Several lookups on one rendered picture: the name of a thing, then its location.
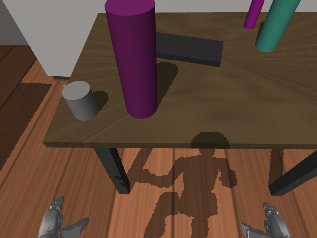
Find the table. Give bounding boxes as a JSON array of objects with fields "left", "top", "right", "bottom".
[{"left": 42, "top": 12, "right": 317, "bottom": 196}]

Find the left robot hand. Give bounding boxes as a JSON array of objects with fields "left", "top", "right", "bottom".
[{"left": 38, "top": 196, "right": 89, "bottom": 238}]

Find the right robot hand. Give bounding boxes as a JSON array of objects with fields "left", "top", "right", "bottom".
[{"left": 239, "top": 202, "right": 291, "bottom": 238}]

